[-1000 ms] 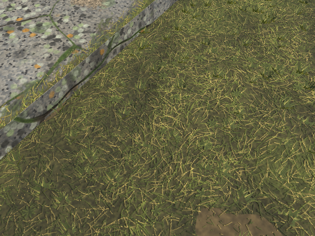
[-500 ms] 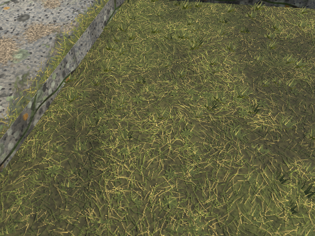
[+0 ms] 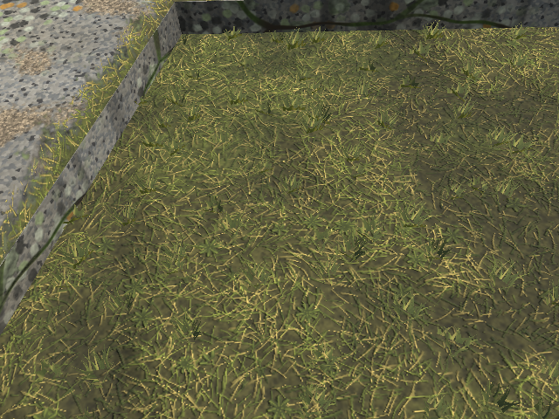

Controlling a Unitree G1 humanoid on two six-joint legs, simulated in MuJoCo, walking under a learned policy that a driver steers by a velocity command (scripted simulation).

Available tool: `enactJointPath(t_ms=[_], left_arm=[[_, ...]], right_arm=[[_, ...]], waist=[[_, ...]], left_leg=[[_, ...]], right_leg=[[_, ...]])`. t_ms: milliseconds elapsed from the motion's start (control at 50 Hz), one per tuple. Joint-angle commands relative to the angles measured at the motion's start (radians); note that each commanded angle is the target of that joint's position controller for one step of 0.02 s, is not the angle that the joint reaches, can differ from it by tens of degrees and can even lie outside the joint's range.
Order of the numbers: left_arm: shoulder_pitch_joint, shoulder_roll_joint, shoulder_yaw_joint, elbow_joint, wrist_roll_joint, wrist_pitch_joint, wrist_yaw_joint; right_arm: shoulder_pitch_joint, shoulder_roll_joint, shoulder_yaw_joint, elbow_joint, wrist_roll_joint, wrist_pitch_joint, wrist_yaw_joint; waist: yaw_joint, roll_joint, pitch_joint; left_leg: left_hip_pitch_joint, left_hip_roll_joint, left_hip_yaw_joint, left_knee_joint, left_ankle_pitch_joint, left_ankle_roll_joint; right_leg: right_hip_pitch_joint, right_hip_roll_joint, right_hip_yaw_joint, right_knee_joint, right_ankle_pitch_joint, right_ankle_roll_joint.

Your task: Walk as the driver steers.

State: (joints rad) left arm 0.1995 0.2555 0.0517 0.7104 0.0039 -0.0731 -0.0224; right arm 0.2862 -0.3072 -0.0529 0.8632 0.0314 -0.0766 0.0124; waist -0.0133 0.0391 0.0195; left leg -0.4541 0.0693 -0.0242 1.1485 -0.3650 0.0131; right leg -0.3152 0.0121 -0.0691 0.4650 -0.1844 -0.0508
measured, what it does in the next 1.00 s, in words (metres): walks ahead, turning left: left foot, then right foot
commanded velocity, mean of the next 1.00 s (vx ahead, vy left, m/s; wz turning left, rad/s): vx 0.50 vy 0.00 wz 0.50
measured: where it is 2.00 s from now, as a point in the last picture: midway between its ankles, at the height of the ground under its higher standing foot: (129, 269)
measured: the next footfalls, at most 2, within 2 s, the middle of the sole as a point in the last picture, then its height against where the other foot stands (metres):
left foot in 0.40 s outside the picture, level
right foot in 0.86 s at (274, 336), level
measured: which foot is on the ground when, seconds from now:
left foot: up 0.00-0.38, down 0.40-0.86, up 0.88-1.00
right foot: down 0.00-0.40, up 0.42-0.84, down 0.86-1.00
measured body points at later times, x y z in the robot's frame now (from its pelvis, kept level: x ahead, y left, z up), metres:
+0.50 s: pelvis +0.27 +0.07 -0.01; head +0.31 +0.09 +0.43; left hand +0.27 +0.37 -0.13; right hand +0.49 -0.15 -0.11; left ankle +0.32 +0.16 -0.74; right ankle +0.15 -0.10 -0.63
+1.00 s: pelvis +0.55 +0.12 +0.00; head +0.58 +0.12 +0.44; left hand +0.54 +0.43 -0.09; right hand +0.79 -0.07 -0.12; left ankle +0.41 +0.18 -0.65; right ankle +0.65 +0.05 -0.74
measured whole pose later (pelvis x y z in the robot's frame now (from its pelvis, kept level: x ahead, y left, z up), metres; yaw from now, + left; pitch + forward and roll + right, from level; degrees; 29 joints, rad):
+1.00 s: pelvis +0.55 +0.12 +0.00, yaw +34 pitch +2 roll -1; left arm 0.17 0.26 0.06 0.71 0.01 -0.11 -0.01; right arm 0.32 -0.31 -0.07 0.70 0.02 -0.02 -0.01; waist -0.01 0.04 0.01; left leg -0.44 -0.02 -0.09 1.20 -0.40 0.02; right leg -0.33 0.02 -0.03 0.49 -0.18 -0.03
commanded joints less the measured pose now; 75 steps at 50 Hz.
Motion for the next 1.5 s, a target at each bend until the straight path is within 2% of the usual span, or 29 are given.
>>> enactJointPath(t_ms=[20, 180, 280, 340, 380, 400, 420, 440, 460, 520, 580, 680, 780, 840, 860, 880, 900, 920, 960, 1020, 1180, 1280, 1320, 1360, 1380, 1400, 1420, 1440, 1500], left_arm=[[0.024, 0.104, 0.035, -0.023, 0.006, -0.035, 0.001], [0.063, 0.15, 0.051, 0.044, 0.009, -0.043, 0.031], [0.144, 0.181, 0.064, 0.092, -0.011, -0.011, 0.038], [0.124, 0.217, 0.073, 0.091, -0.019, 0.014, 0.049], [0.097, 0.236, 0.074, 0.082, -0.024, 0.031, 0.058], [0.1, 0.219, 0.065, 0.069, -0.016, 0.025, 0.063], [0.206, 0.057, 0.015, 0.017, 0.024, -0.004, 0.044], [0.124, 0.111, 0.014, 0.003, -0.01, -0.049, 0.027], [0.012, 0.165, 0.029, -0.029, -0.051, -0.072, 0.017], [0.004, 0.168, 0.036, -0.024, -0.002, -0.071, 0.03], [0.025, 0.137, 0.034, -0.029, 0.011, -0.036, 0.03], [-0.161, 0.08, 0.006, -0.077, 0.01, -0.034, 0.022], [-0.24, 0.132, 0.022, -0.107, -0.011, -0.052, 0.0], [-0.119, 0.168, 0.046, -0.08, -0.011, -0.067, 0.001], [-0.01, 0.202, 0.061, -0.065, 0.004, -0.072, 0.008], [0.123, 0.27, 0.077, -0.054, 0.021, -0.072, 0.016], [0.189, 0.295, 0.087, -0.018, 0.01, -0.055, 0.006], [0.152, 0.201, 0.064, -0.037, -0.005, -0.05, 0.007], [0.055, 0.147, 0.042, -0.045, 0.006, -0.036, 0.013], [0.006, 0.11, 0.031, -0.025, 0.009, -0.041, 0.017], [0.029, 0.185, 0.052, 0.038, 0.001, -0.034, 0.025], [0.108, 0.227, 0.061, 0.087, -0.027, -0.012, 0.021], [0.107, 0.256, 0.069, 0.097, -0.037, -0.004, 0.02], [0.091, 0.259, 0.064, 0.104, -0.042, 0.007, 0.025], [0.097, 0.217, 0.045, 0.093, -0.024, 0.001, 0.031], [0.2, 0.085, -0.003, 0.043, 0.012, -0.017, 0.017], [0.155, 0.144, 0.004, 0.064, -0.016, -0.044, 0.008], [0.039, 0.207, 0.025, 0.027, -0.057, -0.053, 0.002], [0.005, 0.18, 0.021, 0.023, -0.018, -0.044, 0.015]], right_arm=[[0.021, -0.06, -0.021, -0.058, 0.0, 0.017, -0.004], [-0.165, -0.015, -0.01, -0.123, -0.013, 0.024, 0.017], [-0.301, -0.006, 0.0, -0.203, -0.012, 0.023, 0.047], [-0.267, -0.04, -0.017, -0.23, -0.01, 0.027, 0.06], [-0.05, -0.114, -0.06, -0.189, -0.005, 0.031, 0.052], [0.113, -0.189, -0.096, -0.152, -0.006, 0.04, 0.032], [0.113, -0.305, -0.115, -0.151, -0.001, 0.039, 0.019], [0.152, -0.244, -0.094, -0.181, -0.01, 0.027, 0.021], [0.125, -0.184, -0.078, -0.173, -0.019, 0.018, 0.021], [-0.054, -0.093, -0.048, -0.214, -0.024, 0.011, 0.012], [-0.07, -0.113, -0.053, -0.226, -0.024, 0.008, 0.001], [-0.006, -0.149, -0.065, -0.208, -0.01, 0.02, -0.024], [0.07, -0.14, -0.063, -0.184, -0.003, 0.035, -0.03], [0.041, -0.121, -0.059, -0.195, -0.009, 0.04, -0.031], [0.035, -0.075, -0.042, -0.208, -0.016, 0.037, -0.027], [0.089, -0.016, -0.023, -0.229, -0.018, 0.03, -0.027], [0.18, -0.019, -0.014, -0.253, 0.003, 0.022, -0.027], [0.136, -0.116, -0.035, -0.23, 0.011, 0.026, -0.028], [-0.004, -0.137, -0.044, -0.256, -0.014, 0.037, -0.027], [0.002, -0.084, -0.043, -0.264, -0.002, 0.052, -0.013], [-0.152, -0.031, -0.021, -0.304, -0.01, 0.047, 0.012], [-0.277, -0.019, -0.011, -0.352, -0.006, 0.035, 0.036], [-0.253, -0.048, -0.023, -0.355, -0.015, 0.033, 0.038], [-0.044, -0.115, -0.062, -0.299, -0.021, 0.036, 0.029], [0.111, -0.177, -0.089, -0.257, -0.021, 0.043, 0.013], [0.153, -0.304, -0.107, -0.245, -0.025, 0.041, 0.001], [0.182, -0.227, -0.083, -0.264, -0.023, 0.031, 0.005], [0.133, -0.181, -0.065, -0.251, -0.029, 0.02, 0.011], [-0.03, -0.098, -0.035, -0.248, -0.031, 0.004, 0.011]], waist=[[0.003, -0.14, -0.049], [0.046, -0.084, 0.039], [0.096, -0.072, 0.083], [0.047, -0.12, 0.023], [-0.082, -0.129, -0.104], [-0.158, -0.067, -0.194], [-0.04, 0.218, -0.272], [-0.102, 0.123, -0.432], [-0.127, 0.066, -0.296], [0.001, -0.024, -0.097], [0.039, -0.016, -0.064], [-0.029, 0.025, -0.026], [-0.053, 0.06, -0.03], [0.025, 0.096, -0.058], [0.079, 0.066, -0.147], [0.098, -0.098, -0.286], [0.065, -0.395, -0.36], [0.089, -0.255, -0.247], [0.078, -0.114, -0.07], [0.028, -0.165, -0.014], [0.066, -0.104, 0.016], [0.1, -0.091, 0.062], [0.06, -0.11, 0.035], [-0.073, -0.112, -0.09], [-0.144, -0.075, -0.181], [-0.06, 0.208, -0.305], [-0.11, 0.142, -0.455], [-0.122, 0.077, -0.3], [-0.011, 0.019, -0.1]], left_leg=[[-0.181, 0.075, -0.07, 0.002, 0.105, -0.009], [-0.23, 0.041, -0.034, -0.362, 0.457, -0.019], [-0.286, 0.022, 0.038, -0.501, 0.373, 0.027], [-0.168, -0.051, 0.12, -0.516, 0.222, 0.079], [0.137, -0.136, 0.154, -0.567, 0.209, 0.136], [0.442, -0.088, 0.026, -0.604, 0.252, 0.184], [0.814, 0.187, -0.518, -0.645, 0.179, 0.372], [0.906, 0.275, -0.83, -0.814, 0.051, 0.441], [0.829, 0.244, -0.681, -0.844, 0.099, 0.378], [0.409, 0.135, -0.394, -0.874, 0.366, 0.305], [0.251, 0.099, -0.311, -0.918, 0.483, 0.307], [0.158, 0.005, -0.202, -0.903, 0.389, 0.226], [0.267, 0.052, -0.333, -0.808, 0.248, 0.19], [0.287, 0.041, -0.382, -0.687, 0.285, 0.15], [0.233, -0.01, -0.334, -0.523, 0.292, 0.116], [-0.008, -0.12, -0.214, -0.209, 0.095, 0.053], [-0.271, -0.154, -0.142, 0.042, -0.256, 0.017], [-0.356, -0.085, -0.169, 0.152, -0.181, 0.006], [-0.33, -0.022, -0.112, 0.141, -0.025, -0.001], [-0.24, 0.035, -0.093, 0.053, 0.047, -0.004], [-0.252, 0.044, -0.026, -0.312, 0.342, -0.024], [-0.186, 0.006, 0.039, -0.496, 0.308, 0.022], [-0.1, -0.045, 0.073, -0.539, 0.212, 0.062], [0.215, -0.121, 0.115, -0.636, 0.253, 0.12], [0.504, -0.073, 0.023, -0.617, 0.306, 0.15], [0.884, 0.227, -0.491, -0.638, 0.227, 0.323], [0.91, 0.317, -0.76, -0.791, 0.142, 0.387], [0.804, 0.274, -0.586, -0.815, 0.182, 0.328], [0.426, 0.171, -0.296, -0.87, 0.448, 0.255]], right_leg=[[0.175, -0.274, 0.246, -0.302, 0.123, -0.17], [0.209, -0.242, -0.03, -0.358, 0.245, -0.117], [0.386, -0.295, -0.087, -0.292, 0.34, -0.1], [0.447, -0.304, -0.127, -0.133, 0.76, -0.067], [0.385, -0.267, -0.162, 0.176, 0.944, -0.028], [0.172, -0.228, -0.163, 0.45, 0.715, 0.017], [-0.312, -0.03, -0.104, 0.827, -0.278, 0.089], [-0.444, 0.03, 0.146, 0.966, -0.422, 0.079], [-0.531, -0.027, 0.176, 0.955, -0.332, 0.054], [-0.368, -0.125, 0.166, 0.722, -0.17, 0.052], [-0.292, -0.126, 0.138, 0.594, -0.126, 0.093], [-0.211, -0.053, 0.107, 0.206, 0.211, 0.124], [-0.157, -0.013, 0.146, 0.039, 0.215, 0.099], [0.004, -0.011, 0.13, -0.024, 0.128, 0.042], [0.195, -0.084, 0.183, -0.013, 0.116, -0.004], [0.524, -0.287, 0.442, -0.013, 0.031, -0.101], [0.675, -0.441, 0.855, -0.128, -0.229, -0.204], [0.597, -0.417, 0.82, -0.165, -0.41, -0.176], [0.345, -0.338, 0.541, -0.195, -0.21, -0.126], [0.191, -0.265, 0.326, -0.264, -0.015, -0.121], [0.25, -0.251, 0.033, -0.312, 0.237, -0.117], [0.334, -0.287, -0.031, -0.29, 0.316, -0.099], [0.382, -0.302, -0.052, -0.205, 0.585, -0.087], [0.342, -0.265, -0.11, 0.07, 0.826, -0.05], [0.15, -0.228, -0.122, 0.301, 0.647, -0.013], [-0.297, -0.072, -0.105, 0.711, -0.172, 0.056], [-0.388, -0.017, 0.114, 0.87, -0.418, 0.057], [-0.468, -0.067, 0.137, 0.889, -0.344, 0.043], [-0.349, -0.164, 0.123, 0.709, -0.165, 0.044]])
Over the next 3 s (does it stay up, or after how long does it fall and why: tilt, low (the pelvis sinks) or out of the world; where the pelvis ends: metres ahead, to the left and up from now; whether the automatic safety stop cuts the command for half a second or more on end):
stays up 1.27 0.67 0.10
